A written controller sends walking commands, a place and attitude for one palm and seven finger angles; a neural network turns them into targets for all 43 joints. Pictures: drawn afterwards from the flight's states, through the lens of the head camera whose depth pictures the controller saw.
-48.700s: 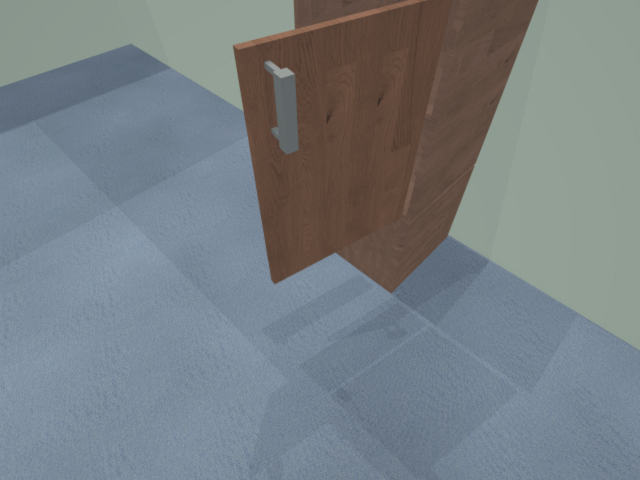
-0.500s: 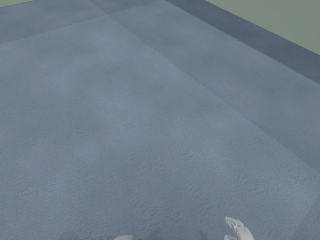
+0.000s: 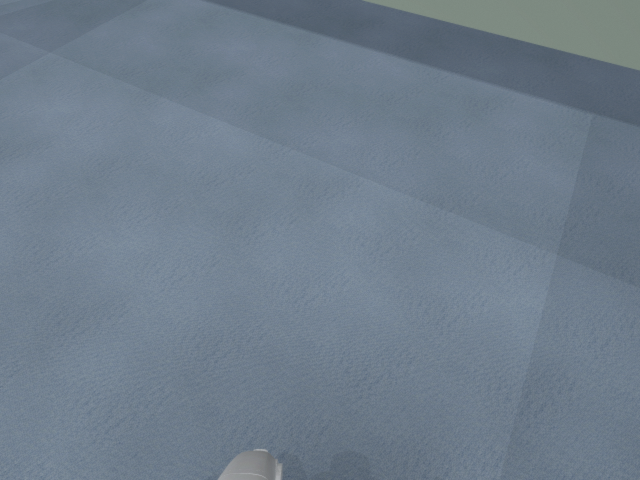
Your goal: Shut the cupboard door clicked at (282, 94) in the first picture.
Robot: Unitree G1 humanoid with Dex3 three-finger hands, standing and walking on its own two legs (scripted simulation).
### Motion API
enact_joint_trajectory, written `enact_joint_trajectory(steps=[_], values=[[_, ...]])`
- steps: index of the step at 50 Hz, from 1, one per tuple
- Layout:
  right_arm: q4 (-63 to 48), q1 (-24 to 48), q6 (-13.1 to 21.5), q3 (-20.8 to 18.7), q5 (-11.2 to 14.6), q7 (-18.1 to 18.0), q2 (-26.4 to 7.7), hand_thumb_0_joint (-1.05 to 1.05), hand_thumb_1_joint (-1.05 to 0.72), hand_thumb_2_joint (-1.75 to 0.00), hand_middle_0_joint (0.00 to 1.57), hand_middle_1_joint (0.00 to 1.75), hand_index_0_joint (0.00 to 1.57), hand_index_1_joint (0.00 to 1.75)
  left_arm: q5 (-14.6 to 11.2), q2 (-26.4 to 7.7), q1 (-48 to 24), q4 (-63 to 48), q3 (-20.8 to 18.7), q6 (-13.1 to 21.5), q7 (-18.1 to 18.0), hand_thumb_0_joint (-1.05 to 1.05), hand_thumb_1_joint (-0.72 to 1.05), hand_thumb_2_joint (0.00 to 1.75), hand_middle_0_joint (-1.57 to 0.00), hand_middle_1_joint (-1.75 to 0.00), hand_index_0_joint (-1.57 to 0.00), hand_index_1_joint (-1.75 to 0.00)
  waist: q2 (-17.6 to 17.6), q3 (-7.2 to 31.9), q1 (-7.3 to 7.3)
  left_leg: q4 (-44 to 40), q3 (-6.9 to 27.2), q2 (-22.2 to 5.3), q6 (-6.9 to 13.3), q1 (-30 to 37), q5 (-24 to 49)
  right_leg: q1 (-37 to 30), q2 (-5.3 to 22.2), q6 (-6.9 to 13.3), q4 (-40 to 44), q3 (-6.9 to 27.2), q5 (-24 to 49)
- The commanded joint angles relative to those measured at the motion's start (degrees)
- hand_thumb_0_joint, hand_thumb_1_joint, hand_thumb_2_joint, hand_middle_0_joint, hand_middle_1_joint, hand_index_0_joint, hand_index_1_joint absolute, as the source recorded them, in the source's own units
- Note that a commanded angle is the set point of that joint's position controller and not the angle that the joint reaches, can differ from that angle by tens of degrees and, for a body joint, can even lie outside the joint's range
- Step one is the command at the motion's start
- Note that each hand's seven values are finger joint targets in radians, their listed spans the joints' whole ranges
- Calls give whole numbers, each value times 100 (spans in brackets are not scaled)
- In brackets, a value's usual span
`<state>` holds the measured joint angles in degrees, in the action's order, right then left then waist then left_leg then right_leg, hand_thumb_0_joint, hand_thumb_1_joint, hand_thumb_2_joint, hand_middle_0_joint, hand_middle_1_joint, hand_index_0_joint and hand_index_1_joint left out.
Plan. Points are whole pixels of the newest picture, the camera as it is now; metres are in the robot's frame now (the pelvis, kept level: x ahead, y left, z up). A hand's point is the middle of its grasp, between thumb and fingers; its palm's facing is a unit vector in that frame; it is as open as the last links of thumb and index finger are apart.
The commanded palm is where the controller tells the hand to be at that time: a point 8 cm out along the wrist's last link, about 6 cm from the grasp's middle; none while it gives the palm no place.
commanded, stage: turn to face it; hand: left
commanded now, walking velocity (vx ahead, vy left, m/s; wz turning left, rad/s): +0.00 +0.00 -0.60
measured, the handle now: out of the picture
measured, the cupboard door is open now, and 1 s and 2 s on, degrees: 26 26 26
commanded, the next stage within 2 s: none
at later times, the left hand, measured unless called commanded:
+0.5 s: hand (207, 421) +0.21 +0.19 -0.16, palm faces -0.31 -0.92 -0.25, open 7.4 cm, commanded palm none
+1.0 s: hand (231, 411) +0.23 +0.16 -0.19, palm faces -0.50 -0.84 -0.21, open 7.4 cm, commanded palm none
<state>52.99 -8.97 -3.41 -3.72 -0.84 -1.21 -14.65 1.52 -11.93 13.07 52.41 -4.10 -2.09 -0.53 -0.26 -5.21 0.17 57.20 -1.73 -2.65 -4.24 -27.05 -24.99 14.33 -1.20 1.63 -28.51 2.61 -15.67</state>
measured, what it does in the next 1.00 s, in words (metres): steps on the spot, turning right: left foot, then right foot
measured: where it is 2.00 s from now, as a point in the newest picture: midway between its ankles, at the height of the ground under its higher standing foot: outside the picture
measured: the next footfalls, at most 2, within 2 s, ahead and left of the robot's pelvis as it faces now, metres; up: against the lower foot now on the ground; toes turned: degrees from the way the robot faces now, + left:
left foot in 0.16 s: +0.08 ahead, +0.15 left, +0.00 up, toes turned -4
right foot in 0.52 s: +0.01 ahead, -0.10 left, +0.00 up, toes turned -24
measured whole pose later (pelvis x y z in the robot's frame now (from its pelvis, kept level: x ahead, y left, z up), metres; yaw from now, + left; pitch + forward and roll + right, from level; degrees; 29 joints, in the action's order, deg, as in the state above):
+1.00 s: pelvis +0.07 +0.02 -0.01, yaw -35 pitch +2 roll -1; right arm 48.3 -7.2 -0.8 -1.4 -0.9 -1.4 -12.4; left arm 0.7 -13.7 12.5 51.9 -4.5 -4.1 0.2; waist -2.6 -5.1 1.3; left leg 34.8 -2.2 -2.3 -1.1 -19.2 -15.8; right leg 19.2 -3.7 -0.5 -43.6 7.1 -27.6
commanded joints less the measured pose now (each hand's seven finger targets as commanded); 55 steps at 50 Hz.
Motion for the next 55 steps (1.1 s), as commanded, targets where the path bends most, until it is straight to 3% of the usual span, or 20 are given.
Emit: enact_joint_trajectory(steps=[1,5,6,7,8,9,14,21,24,25,26,27,29,33,41,45,46,48,50,55], values=[[-647,252,203,-13,53,-33,-220,0,-90,-90,20,30,20,30,11,-1225,257,-317,-298,98,-62,0,90,90,-20,-30,-20,-30,-684,877,189,-876,52,68,-10,-208,-40,-1214,1411,958,389,1533,3557],[-527,-389,266,-20,85,-65,-302,0,-90,-90,20,30,20,30,-21,-1176,-318,-465,-294,19,-27,0,90,90,-20,-30,-20,-30,-849,748,-192,-2742,97,143,58,1277,1020,-87,1022,509,16,1538,2593],[-437,-644,330,-49,54,-88,-529,0,-90,-90,20,30,20,30,-76,-1000,-410,-539,-249,-4,-10,0,90,90,-20,-30,-20,-30,-286,857,-291,-3464,268,-173,125,2048,1574,416,622,220,-378,1219,1943],[-447,-752,391,-139,-36,-106,-1085,0,-90,-90,20,30,20,30,-137,-649,-190,-640,-179,-36,30,0,90,90,-20,-30,-20,-30,1309,1013,-239,-3879,1671,-1516,615,2743,2407,1439,-197,-151,-1371,539,-264],[-497,-937,357,-181,-68,-133,-1314,0,-90,-90,20,30,20,30,-107,-660,-328,-735,-154,-34,46,0,90,90,-20,-30,-20,-30,1759,966,-331,-3964,2293,-2422,1227,2460,3170,1589,-241,-318,-2711,-23,-2185],[-596,-820,327,-129,-112,-138,-1226,0,-90,-90,20,30,20,30,-75,-761,-376,-774,-185,-45,74,0,90,90,-20,-30,-20,-30,1081,850,-287,-3927,2152,-2459,1508,1952,2920,1414,23,-313,-3423,149,-2094],[-741,-248,339,-13,-120,-164,-812,0,-90,-90,20,30,20,30,-41,-656,-473,-689,-205,-168,256,0,90,90,-20,-30,-20,-30,1136,519,-21,-3772,589,-1612,1221,1901,3343,1529,267,-508,-3457,-208,-1241],[-522,-663,302,-168,-103,-86,-989,0,-90,-90,20,30,20,30,-47,-486,-777,-840,-100,-96,289,0,90,90,-20,-30,-20,-30,1341,878,-259,-3227,-68,-1725,1160,2427,4012,820,136,-399,-1515,-738,-1039],[-545,-472,271,-211,-57,-38,-1059,0,-90,-90,20,30,20,30,-44,-618,-324,-704,-137,-36,260,0,90,90,-20,-30,-20,-30,1131,934,14,-2587,-445,-1613,788,2022,3579,-152,46,-266,-118,-885,143],[-587,-396,260,-213,-9,-2,-965,0,-90,-90,20,30,20,30,-16,-867,62,-585,-188,7,226,0,90,90,-20,-30,-20,-30,618,1032,198,-1971,-641,-1404,522,1500,2918,-886,245,-140,509,-580,853],[-780,-254,242,-134,37,18,-543,0,-90,-90,20,30,20,30,43,-1450,403,-482,-289,81,154,0,90,90,-20,-30,-20,-30,-1025,1040,399,-813,-1015,-699,152,170,653,-1758,1521,296,964,1082,2284],[-992,101,183,-51,17,6,-405,0,-90,-90,20,30,20,30,-7,-1807,560,-399,-346,73,78,0,90,90,-20,-30,-20,-30,-1673,769,508,343,-585,-162,15,-723,-1321,-1484,2350,929,902,2096,3685],[-884,154,119,-49,5,-43,-474,0,-90,-90,20,30,20,30,-14,-1509,239,-496,-318,67,-31,0,90,90,-20,-30,-20,-30,-1627,515,319,1108,261,-365,78,-1136,-733,-1098,1979,1039,1029,1838,2798],[-668,-46,124,-54,-3,28,-437,0,-90,-90,20,30,20,30,-47,-1180,-276,-655,-199,118,-27,0,90,90,-20,-30,-20,-30,-693,738,-11,733,131,-291,-95,-605,224,-970,1364,800,652,974,3193],[-841,243,177,-38,49,-13,-398,0,-90,-90,20,30,20,30,0,-1298,30,-521,-267,105,-19,0,90,90,-20,-30,-20,-30,-759,762,126,-591,117,-24,-89,-308,49,-1028,1391,975,526,1618,3163],[-725,-235,254,-33,91,-50,-378,0,-90,-90,20,30,20,30,-17,-1230,-332,-568,-281,52,-16,0,90,90,-20,-30,-20,-30,-798,785,-159,-2410,128,146,13,1040,798,-224,1080,627,67,1782,2889],[-624,-520,310,-47,77,-72,-503,0,-90,-90,20,30,20,30,-66,-1127,-418,-606,-253,31,-15,0,90,90,-20,-30,-20,-30,-545,939,-291,-3242,159,-9,51,1833,1465,168,772,359,-288,1543,2436],[-654,-885,367,-176,-35,-119,-1377,0,-90,-90,20,30,20,30,-136,-628,-95,-734,-145,2,44,0,90,90,-20,-30,-20,-30,1908,1227,-273,-3844,2212,-2382,1059,2821,3543,1590,-332,-322,-2506,60,-2157],[-851,-535,336,-70,-103,-128,-1112,0,-90,-90,20,30,20,30,-40,-794,-90,-749,-192,-22,90,0,90,90,-20,-30,-20,-30,899,837,-131,-3831,1808,-2379,1467,1953,3226,1529,78,-346,-3756,106,-1932],[-886,-211,329,-26,-99,-166,-849,0,-90,-90,20,30,20,30,-37,-684,-312,-645,-200,-136,278,0,90,90,-20,-30,-20,-30,1172,660,-47,-3574,351,-1634,1215,2150,3767,1614,282,-533,-3485,-314,-1259]])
